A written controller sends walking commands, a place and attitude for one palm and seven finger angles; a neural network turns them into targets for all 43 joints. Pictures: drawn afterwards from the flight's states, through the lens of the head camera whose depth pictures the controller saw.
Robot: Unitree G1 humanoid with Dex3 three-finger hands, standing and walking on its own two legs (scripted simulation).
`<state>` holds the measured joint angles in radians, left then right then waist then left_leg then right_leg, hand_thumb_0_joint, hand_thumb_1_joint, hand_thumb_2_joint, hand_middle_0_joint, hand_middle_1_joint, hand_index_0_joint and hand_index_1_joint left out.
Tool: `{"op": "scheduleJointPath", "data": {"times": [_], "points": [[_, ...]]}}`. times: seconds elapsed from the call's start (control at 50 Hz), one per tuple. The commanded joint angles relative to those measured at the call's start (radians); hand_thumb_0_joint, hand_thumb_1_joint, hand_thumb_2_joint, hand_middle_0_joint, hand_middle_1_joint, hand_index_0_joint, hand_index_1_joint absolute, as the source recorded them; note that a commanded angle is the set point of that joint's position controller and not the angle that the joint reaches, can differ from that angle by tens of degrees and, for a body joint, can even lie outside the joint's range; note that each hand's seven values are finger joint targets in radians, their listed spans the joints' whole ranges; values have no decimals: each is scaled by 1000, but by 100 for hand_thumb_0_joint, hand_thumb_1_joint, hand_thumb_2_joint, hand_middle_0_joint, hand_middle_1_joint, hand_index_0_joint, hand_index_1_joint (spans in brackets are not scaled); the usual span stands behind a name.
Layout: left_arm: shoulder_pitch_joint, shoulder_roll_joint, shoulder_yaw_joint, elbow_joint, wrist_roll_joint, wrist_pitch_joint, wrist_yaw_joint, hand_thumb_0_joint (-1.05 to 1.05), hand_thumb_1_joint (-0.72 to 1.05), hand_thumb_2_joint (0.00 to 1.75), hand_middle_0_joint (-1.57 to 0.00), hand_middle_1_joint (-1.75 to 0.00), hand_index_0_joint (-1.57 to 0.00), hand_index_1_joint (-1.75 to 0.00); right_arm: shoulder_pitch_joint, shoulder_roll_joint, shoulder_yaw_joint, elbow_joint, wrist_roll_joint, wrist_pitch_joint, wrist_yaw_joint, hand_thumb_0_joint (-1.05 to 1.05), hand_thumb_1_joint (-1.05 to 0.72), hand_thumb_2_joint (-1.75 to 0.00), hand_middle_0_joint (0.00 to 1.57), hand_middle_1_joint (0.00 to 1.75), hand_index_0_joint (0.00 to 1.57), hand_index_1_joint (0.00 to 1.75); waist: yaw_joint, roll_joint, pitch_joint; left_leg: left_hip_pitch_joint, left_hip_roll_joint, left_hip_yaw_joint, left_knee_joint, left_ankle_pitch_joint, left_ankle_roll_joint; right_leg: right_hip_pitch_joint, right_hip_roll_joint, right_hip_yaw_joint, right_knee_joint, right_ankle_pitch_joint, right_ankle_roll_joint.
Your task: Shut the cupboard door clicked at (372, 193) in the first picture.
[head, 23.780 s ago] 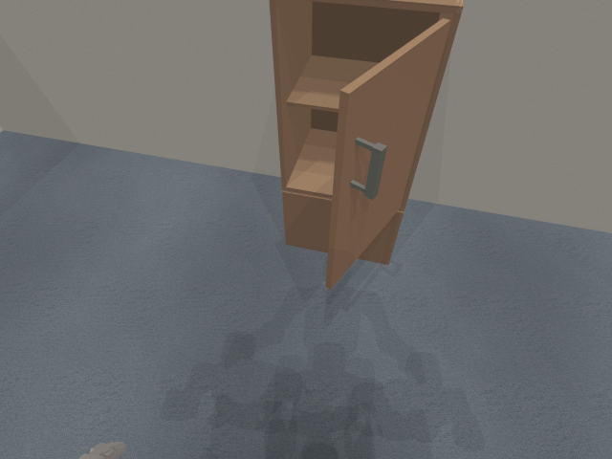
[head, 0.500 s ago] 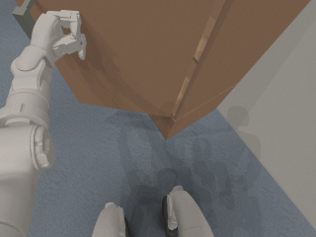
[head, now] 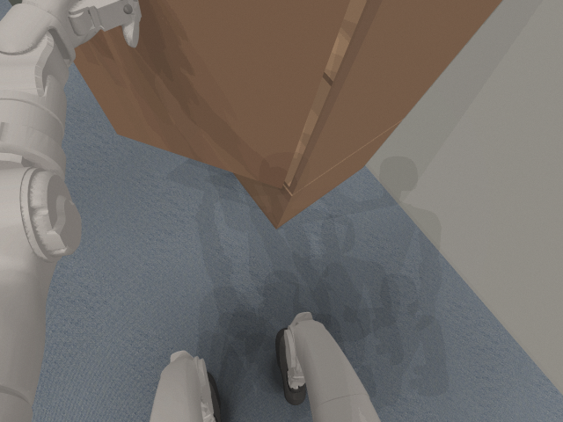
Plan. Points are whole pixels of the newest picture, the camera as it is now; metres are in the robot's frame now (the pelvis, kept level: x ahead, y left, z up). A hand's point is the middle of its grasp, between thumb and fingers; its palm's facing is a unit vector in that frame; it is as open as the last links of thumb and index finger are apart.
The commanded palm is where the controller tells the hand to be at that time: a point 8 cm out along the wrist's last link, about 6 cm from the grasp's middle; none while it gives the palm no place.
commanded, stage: pull the fist back off the door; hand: left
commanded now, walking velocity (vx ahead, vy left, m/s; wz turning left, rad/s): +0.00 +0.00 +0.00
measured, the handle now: out of the picture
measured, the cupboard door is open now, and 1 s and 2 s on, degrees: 36 31 31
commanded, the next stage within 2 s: draw the hand back to the body in 0.94 s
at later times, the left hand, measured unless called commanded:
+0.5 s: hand (147, 8) +0.59 +0.05 +0.11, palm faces +0.05 -1.00 -0.02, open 3.1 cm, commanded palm +0.55 +0.10 +0.11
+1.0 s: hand (152, 70) +0.52 +0.05 +0.10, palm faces +0.03 -1.00 -0.03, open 3.1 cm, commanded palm +0.50 +0.11 +0.11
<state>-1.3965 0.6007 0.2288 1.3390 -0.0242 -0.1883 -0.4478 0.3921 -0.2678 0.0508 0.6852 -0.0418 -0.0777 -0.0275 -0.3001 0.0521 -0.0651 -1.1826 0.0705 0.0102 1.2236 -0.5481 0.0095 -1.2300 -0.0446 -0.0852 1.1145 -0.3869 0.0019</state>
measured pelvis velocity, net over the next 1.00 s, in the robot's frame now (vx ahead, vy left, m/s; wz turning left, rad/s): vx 0.02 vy -0.01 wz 0.02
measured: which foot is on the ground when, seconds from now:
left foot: down 0.00-1.00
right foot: down 0.00-1.00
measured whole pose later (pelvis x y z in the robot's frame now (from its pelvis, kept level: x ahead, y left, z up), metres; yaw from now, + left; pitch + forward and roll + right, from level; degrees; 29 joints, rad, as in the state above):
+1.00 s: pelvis +0.02 -0.01 +0.04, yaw +1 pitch +21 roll +0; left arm -0.92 0.15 0.19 1.14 0.01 -0.48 0.16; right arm 0.33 -0.25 -0.02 0.66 -0.06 -0.01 0.05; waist -0.16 0.03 -0.10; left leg -0.87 0.04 0.04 1.01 -0.50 0.00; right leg -0.96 -0.06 -0.06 0.97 -0.37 0.00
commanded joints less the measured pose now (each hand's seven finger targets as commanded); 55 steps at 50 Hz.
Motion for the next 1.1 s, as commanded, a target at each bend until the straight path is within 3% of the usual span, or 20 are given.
{"op": "scheduleJointPath", "data": {"times": [0.0,0.04,0.06,0.08,0.1,0.14,0.18,0.22,0.28,0.3,0.42,0.48,0.58,0.62,0.72,0.78,0.88,1.02,1.04,1.08], "points": [[-592,140,28,-222,-14,-56,-21,0,90,90,-130,-150,-130,-150,248,-201,-72,-21,0,-20,-17,0,-90,-90,20,30,20,30,-77,152,-647,395,-57,-64,-100,422,32,330,80,24,-104,283,-38],[-599,158,30,-187,-6,-48,-26,0,90,90,-130,-150,-130,-150,250,-202,-69,-13,-2,-20,-17,0,-90,-90,20,30,20,30,-84,158,-636,371,-55,-63,-93,417,31,329,80,24,-101,283,-36],[-553,222,246,-198,-66,-26,170,0,90,90,-130,-150,-130,-150,308,-185,-47,-61,-18,-21,3,0,-90,-90,20,30,20,30,-16,201,-652,325,-41,-78,-113,409,19,349,72,32,-119,253,-31],[-498,142,192,-163,-45,-12,265,0,90,90,-130,-150,-130,-150,293,-181,-46,-66,-22,-21,25,0,-90,-90,20,30,20,30,-28,183,-640,307,-39,-74,-120,394,15,348,67,32,-117,240,-25],[-483,108,218,-174,-42,-24,350,0,90,90,-130,-150,-130,-150,314,-175,-52,-67,-35,-18,43,0,-90,-90,20,30,20,30,-28,132,-643,316,-37,-83,-126,412,14,364,69,22,-112,257,-19],[-448,7,190,-282,8,-80,514,0,90,90,-130,-150,-130,-150,321,-161,-70,-87,-60,-11,80,0,-90,-90,20,30,20,30,-3,169,-710,379,-40,-75,-127,478,2,368,65,21,-110,312,-14],[-461,-67,99,-363,111,-163,628,0,90,90,-130,-150,-130,-150,339,-155,-90,-69,-81,-4,114,0,-90,-90,20,30,20,30,-12,211,-755,465,-37,-78,-121,551,-9,348,64,21,-103,358,-14],[-459,-89,53,-379,148,-200,629,0,90,90,-130,-150,-130,-150,352,-165,-109,-51,-76,16,129,0,-90,-90,20,30,20,30,-17,209,-787,529,-37,-78,-139,592,-14,384,65,22,-121,397,-18],[-456,-73,65,-333,115,-177,577,0,90,90,-130,-150,-130,-150,341,-168,-111,-47,-55,47,117,0,-90,-90,20,30,20,30,-17,153,-753,487,-54,-56,-188,497,-3,486,66,34,-167,392,-14],[-461,-26,106,-338,103,-180,571,0,90,90,-130,-150,-130,-150,344,-170,-107,-46,-53,53,107,0,-90,-90,20,30,20,30,-8,145,-744,488,-53,-57,-202,490,-2,504,65,35,-173,394,-15],[-275,-20,162,-304,84,-275,606,0,90,90,-130,-150,-130,-150,295,-145,-97,-67,-51,43,95,0,-90,-90,20,30,20,30,45,59,-638,406,-68,-21,-248,440,6,605,62,51,-200,416,-11],[-153,-96,105,-255,100,-291,601,0,90,90,-130,-150,-130,-150,280,-143,-104,-71,-46,48,102,0,-90,-90,20,30,20,30,52,17,-566,388,-69,-8,-270,419,6,613,61,51,-214,409,-12],[-51,-193,66,-268,38,-285,562,0,90,90,-130,-150,-130,-150,243,-146,-116,-85,-26,57,95,0,-90,-90,20,30,20,30,70,-49,-516,394,-76,13,-299,380,6,644,62,54,-246,396,-10],[-74,-183,71,-323,24,-309,559,0,90,90,-130,-150,-130,-150,232,-147,-118,-81,-24,57,88,0,-90,-90,20,30,20,30,74,-29,-522,417,-77,10,-303,374,6,638,58,58,-245,384,-11],[-85,-271,-4,-497,15,-392,563,0,90,90,-130,-150,-130,-150,202,-135,-136,-72,-26,46,84,0,-90,-90,20,30,20,30,94,69,-633,581,-68,-9,-291,491,-9,600,54,43,-213,427,-13],[-10,-353,-71,-464,19,-377,564,0,90,90,-130,-150,-130,-150,176,-130,-136,-65,-18,51,85,0,-90,-90,20,30,20,30,94,43,-566,585,-62,-11,-304,480,-14,570,54,30,-220,393,-13],[-21,-310,-29,-446,16,-355,599,0,90,90,-130,-150,-130,-150,140,-132,-127,-67,-13,59,68,0,-90,-90,20,30,20,30,99,-30,-514,514,-74,-7,-332,390,-6,616,50,37,-233,356,-13],[-59,-291,-27,-359,45,-377,619,0,90,90,-130,-150,-130,-150,115,-132,-117,-57,-23,46,61,0,-90,-90,20,30,20,30,82,-33,-491,472,-79,-14,-324,337,-5,580,43,44,-221,311,-13],[-40,-290,-18,-350,43,-374,618,0,90,90,-130,-150,-130,-150,115,-133,-118,-61,-23,46,62,0,-90,-90,20,30,20,30,91,-34,-511,475,-79,-13,-324,340,-6,589,43,43,-218,312,-14],[86,-247,33,-385,24,-362,603,0,90,90,-130,-150,-130,-150,105,-134,-116,-97,-17,50,64,0,-90,-90,20,30,20,30,155,-35,-581,494,-85,3,-345,381,-9,691,46,49,-224,365,-20]]}}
